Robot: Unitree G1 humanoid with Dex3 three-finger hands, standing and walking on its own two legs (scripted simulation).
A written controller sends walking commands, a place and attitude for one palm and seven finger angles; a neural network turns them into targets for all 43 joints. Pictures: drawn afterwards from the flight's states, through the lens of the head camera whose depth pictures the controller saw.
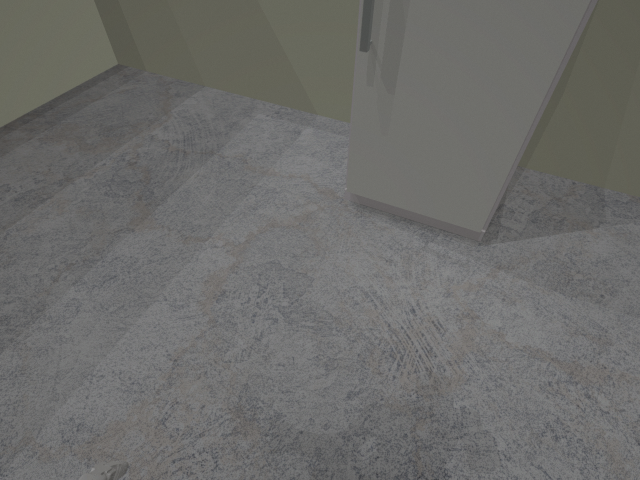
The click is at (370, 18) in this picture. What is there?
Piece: fridge door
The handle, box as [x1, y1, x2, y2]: [359, 0, 374, 51]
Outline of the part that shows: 374,0 364,0 359,50 367,51 371,43 370,31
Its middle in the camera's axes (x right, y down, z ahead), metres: +0.15 -0.73 +1.08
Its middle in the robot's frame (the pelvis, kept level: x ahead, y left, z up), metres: +1.33 -0.08 +0.16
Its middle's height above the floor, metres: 0.93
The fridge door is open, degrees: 0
